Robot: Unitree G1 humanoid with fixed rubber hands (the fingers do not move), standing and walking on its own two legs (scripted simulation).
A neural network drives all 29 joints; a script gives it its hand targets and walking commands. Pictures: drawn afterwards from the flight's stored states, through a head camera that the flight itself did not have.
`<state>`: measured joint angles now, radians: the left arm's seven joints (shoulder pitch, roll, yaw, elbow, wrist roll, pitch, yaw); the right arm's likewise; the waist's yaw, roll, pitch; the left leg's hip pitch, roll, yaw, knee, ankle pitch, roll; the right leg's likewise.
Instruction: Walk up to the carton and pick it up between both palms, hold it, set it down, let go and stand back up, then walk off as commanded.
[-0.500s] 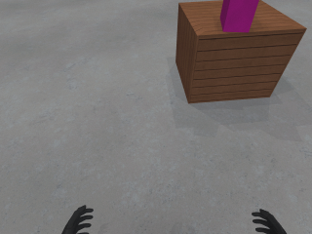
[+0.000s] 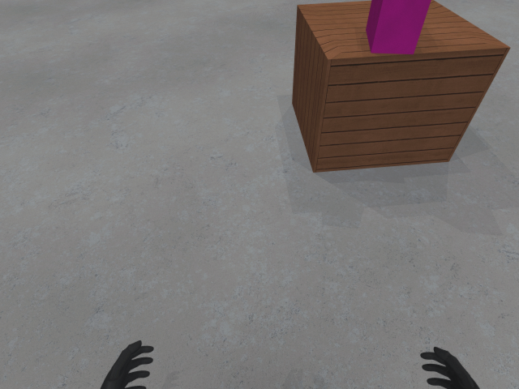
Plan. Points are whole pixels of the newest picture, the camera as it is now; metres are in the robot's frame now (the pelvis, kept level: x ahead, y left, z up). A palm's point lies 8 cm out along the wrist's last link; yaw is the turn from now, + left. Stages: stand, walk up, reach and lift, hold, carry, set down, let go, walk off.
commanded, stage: stand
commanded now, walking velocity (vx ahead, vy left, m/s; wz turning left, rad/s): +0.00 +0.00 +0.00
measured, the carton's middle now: (396, 8) +1.58 -0.51 +0.03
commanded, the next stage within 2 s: none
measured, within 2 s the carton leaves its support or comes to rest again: neither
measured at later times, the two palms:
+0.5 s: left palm out of the picture +0.14 +0.26 -0.07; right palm out of the picture +0.14 -0.27 -0.07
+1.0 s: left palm out of the picture +0.12 +0.26 -0.08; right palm out of the picture +0.13 -0.27 -0.06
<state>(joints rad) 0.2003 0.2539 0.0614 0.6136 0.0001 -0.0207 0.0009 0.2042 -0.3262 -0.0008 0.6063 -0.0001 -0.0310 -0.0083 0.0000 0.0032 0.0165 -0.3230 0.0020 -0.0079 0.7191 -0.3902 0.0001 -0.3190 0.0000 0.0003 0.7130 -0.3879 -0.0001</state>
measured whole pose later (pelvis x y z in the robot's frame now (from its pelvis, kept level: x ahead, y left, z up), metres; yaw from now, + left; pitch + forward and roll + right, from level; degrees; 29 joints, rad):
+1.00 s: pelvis -0.03 +0.00 +0.00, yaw +0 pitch -3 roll +0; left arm 0.20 0.26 0.06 0.65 0.00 -0.02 0.00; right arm 0.20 -0.33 0.00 0.61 0.00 -0.03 0.00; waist 0.00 0.00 0.02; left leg -0.32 0.00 -0.01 0.72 -0.35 0.00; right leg -0.32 0.00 0.00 0.71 -0.35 0.00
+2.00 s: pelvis -0.04 +0.00 +0.00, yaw +0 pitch -3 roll +0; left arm 0.20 0.26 0.06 0.68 0.00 -0.02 0.00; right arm 0.20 -0.33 0.00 0.65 0.00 -0.03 0.00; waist 0.00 0.00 0.02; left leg -0.32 0.00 -0.01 0.72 -0.34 0.00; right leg -0.32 0.00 0.00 0.71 -0.34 0.00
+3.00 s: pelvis -0.04 +0.00 +0.00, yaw +0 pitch -3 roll +0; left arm 0.20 0.26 0.06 0.70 0.00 -0.02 0.00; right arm 0.20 -0.33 0.00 0.67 0.00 -0.03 0.00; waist 0.00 0.01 0.02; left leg -0.32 0.00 -0.01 0.72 -0.34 0.00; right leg -0.32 0.00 0.00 0.71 -0.34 0.00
